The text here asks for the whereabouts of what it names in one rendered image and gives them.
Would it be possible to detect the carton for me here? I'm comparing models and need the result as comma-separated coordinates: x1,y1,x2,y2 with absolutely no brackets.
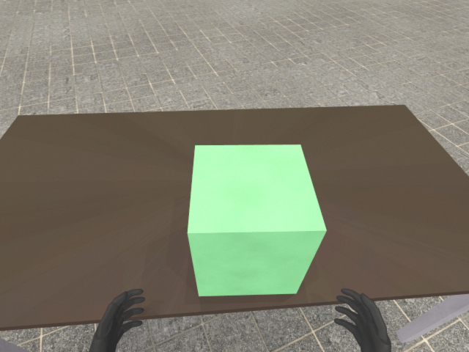
188,144,327,296

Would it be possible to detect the robot left hand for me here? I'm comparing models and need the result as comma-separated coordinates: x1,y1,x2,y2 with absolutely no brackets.
89,289,145,352

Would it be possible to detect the robot right hand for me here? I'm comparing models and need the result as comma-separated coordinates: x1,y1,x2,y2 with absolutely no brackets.
334,288,391,352

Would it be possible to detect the table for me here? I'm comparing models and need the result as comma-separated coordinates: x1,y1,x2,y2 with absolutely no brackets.
0,105,469,352

